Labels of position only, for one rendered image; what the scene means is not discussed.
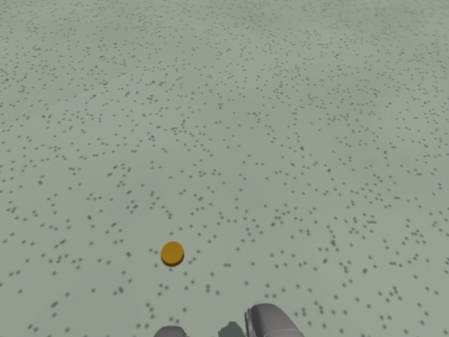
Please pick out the tin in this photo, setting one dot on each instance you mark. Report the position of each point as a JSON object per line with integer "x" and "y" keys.
{"x": 172, "y": 254}

